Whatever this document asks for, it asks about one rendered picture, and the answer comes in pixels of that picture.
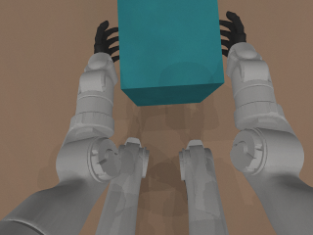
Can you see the carton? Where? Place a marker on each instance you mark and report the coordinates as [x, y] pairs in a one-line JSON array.
[[169, 50]]

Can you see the left robot thigh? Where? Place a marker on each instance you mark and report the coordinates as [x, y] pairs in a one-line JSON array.
[[119, 213]]

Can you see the robot right hand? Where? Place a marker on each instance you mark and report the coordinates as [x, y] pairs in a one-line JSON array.
[[236, 33]]

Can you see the right robot upper arm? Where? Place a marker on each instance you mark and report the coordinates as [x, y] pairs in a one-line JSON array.
[[271, 161]]

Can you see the left robot upper arm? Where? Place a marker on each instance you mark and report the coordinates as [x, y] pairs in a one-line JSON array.
[[85, 168]]

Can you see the right robot shin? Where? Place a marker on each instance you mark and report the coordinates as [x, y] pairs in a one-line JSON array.
[[207, 151]]

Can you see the robot right forearm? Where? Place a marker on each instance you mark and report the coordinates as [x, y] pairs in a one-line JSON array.
[[253, 91]]

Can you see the robot left forearm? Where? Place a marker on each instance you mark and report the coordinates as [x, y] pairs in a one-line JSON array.
[[94, 103]]

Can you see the robot left hand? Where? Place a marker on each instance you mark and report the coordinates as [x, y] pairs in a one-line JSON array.
[[102, 44]]

